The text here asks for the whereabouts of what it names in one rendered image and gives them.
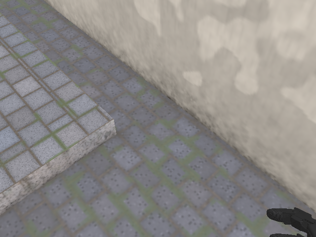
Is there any robot right hand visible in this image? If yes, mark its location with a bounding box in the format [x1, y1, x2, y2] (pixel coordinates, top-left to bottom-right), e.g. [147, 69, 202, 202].
[267, 207, 316, 237]

